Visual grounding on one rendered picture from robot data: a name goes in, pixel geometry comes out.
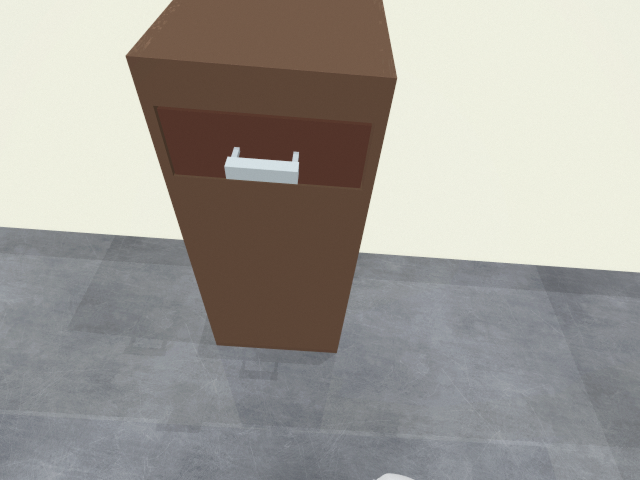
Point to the drawer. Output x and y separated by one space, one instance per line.
331 152

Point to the handle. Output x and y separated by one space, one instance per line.
262 170

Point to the cabinet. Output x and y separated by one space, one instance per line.
274 262

